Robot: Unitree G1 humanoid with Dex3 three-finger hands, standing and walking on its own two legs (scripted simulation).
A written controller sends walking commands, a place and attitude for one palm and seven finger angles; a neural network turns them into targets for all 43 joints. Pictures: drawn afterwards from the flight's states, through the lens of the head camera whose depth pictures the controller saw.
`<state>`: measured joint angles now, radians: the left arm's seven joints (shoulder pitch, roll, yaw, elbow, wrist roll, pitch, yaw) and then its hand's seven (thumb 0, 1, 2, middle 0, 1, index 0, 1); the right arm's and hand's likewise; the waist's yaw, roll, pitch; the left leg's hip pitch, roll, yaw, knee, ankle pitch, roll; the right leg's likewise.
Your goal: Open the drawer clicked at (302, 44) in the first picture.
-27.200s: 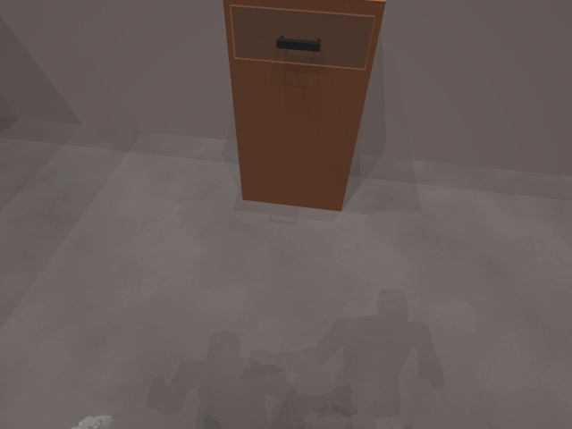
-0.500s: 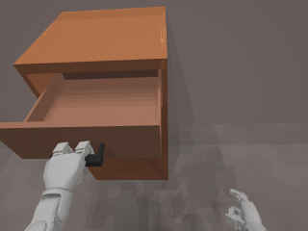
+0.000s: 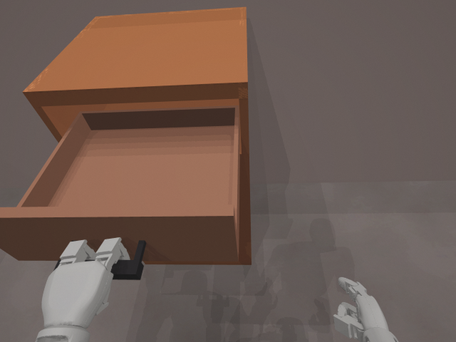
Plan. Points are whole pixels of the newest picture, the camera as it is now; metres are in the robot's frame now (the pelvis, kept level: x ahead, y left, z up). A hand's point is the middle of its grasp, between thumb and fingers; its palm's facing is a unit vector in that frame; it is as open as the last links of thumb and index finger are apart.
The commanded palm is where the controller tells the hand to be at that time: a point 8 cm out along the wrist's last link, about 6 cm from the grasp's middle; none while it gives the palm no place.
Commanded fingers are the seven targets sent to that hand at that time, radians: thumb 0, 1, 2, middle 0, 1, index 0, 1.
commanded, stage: pull the drawer open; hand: left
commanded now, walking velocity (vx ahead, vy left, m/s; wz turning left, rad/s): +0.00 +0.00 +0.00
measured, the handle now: (103, 257) +0.23 +0.24 +0.05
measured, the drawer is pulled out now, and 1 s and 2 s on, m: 0.30 0.30 0.29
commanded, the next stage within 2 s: open the thumb to release the handle in 0.38 s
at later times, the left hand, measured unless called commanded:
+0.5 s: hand (97, 301) +0.17 +0.23 +0.03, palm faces +0.00 -0.10 -0.99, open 5.9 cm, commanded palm +0.15 +0.24 +0.08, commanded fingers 0.00 0.76 0.84 -0.39 -1.34 -0.39 -1.34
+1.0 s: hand (92, 298) +0.17 +0.24 +0.03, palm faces +0.03 -0.10 -0.99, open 12.4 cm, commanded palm +0.15 +0.24 +0.08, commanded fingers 0.00 -0.50 0.30 -0.30 -1.20 -0.30 -1.20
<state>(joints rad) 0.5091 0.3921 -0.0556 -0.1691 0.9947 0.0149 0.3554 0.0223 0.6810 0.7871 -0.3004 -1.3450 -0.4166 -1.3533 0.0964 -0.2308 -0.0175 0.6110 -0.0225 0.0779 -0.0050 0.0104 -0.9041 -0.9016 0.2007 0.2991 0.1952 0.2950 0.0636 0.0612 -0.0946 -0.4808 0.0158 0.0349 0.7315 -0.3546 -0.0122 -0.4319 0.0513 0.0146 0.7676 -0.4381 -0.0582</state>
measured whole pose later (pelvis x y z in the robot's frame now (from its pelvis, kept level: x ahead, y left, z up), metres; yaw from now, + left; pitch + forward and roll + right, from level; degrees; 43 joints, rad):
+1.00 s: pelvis -0.01 +0.00 +0.00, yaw +1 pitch +5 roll +1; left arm 0.47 0.38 -0.05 -0.16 0.99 0.03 0.33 0.00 -0.27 0.40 -0.31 -1.21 -0.33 -1.23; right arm 0.09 -0.22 0.00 0.60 -0.02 0.07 -0.01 0.01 -0.90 -0.90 0.20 0.30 0.20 0.30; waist 0.08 0.06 -0.09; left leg -0.49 0.01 0.01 0.75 -0.35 -0.01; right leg -0.43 0.05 -0.01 0.78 -0.44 -0.06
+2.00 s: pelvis +0.00 +0.01 +0.02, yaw +2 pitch +0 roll +0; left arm 0.38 0.44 -0.07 -0.33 0.92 0.11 0.15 0.00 -0.49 0.30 -0.32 -1.20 -0.39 -1.24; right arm 0.07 -0.23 0.02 0.62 0.00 0.08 -0.03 0.01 -0.90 -0.90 0.20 0.30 0.20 0.30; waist 0.11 0.10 -0.04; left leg -0.31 -0.01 0.01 0.58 -0.28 0.00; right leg -0.23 0.03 -0.01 0.58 -0.35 -0.04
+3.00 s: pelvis -0.01 +0.01 +0.03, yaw +2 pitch -3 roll +0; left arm 0.33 0.58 0.09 -0.53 0.75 0.12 -0.06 0.00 -0.49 0.30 -0.32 -1.20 -0.32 -1.20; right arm 0.07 -0.27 0.05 0.59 0.03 0.08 0.02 0.01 -0.90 -0.90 0.20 0.30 0.19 0.29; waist 0.11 0.13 -0.01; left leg -0.22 0.00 -0.01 0.49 -0.22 0.00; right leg -0.14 0.04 -0.02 0.48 -0.30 -0.04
